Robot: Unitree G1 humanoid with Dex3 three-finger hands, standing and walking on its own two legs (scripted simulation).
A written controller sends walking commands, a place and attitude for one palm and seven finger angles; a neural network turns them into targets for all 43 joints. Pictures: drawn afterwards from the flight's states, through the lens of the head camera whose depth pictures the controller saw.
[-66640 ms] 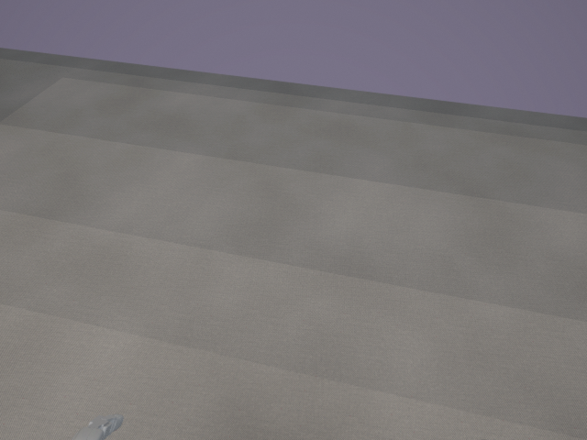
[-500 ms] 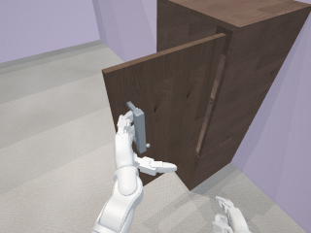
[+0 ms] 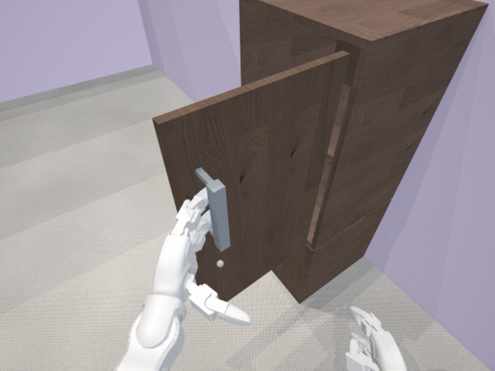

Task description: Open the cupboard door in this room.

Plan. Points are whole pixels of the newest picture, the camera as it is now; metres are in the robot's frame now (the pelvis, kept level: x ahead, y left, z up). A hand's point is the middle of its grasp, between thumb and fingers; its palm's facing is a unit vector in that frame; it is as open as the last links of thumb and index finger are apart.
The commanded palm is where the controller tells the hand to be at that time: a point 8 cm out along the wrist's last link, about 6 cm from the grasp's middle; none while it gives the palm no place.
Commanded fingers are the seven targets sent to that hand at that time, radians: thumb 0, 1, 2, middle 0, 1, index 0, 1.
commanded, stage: slide the hand sideways off the handle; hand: left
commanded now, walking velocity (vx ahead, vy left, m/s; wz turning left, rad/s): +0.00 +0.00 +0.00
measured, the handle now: (212, 211) +0.34 +0.08 +0.10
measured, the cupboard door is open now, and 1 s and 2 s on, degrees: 93 93 93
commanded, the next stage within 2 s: draw the hand back to the body in 0.76 s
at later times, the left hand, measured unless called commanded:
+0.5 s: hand (181, 297) +0.20 +0.10 +0.10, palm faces -0.05 -1.00 -0.06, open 16.3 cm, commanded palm +0.17 +0.16 +0.10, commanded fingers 0.00 -0.50 0.30 -0.15 -0.30 -0.15 -0.30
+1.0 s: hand (146, 305) +0.18 +0.15 +0.10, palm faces -0.06 -1.00 -0.06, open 16.3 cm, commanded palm +0.16 +0.21 +0.12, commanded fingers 0.00 -0.50 0.30 -0.15 -0.30 -0.15 -0.30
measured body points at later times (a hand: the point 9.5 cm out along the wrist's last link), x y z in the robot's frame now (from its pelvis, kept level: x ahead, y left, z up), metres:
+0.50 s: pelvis +0.02 -0.02 -0.01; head +0.02 -0.04 +0.44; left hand +0.19 +0.16 +0.10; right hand +0.21 -0.24 -0.08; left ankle +0.01 +0.12 -0.72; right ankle +0.02 -0.11 -0.72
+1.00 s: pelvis +0.01 +0.00 -0.01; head +0.00 +0.00 +0.44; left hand +0.18 +0.20 +0.11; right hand +0.20 -0.21 -0.07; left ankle +0.01 +0.12 -0.72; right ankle +0.02 -0.11 -0.72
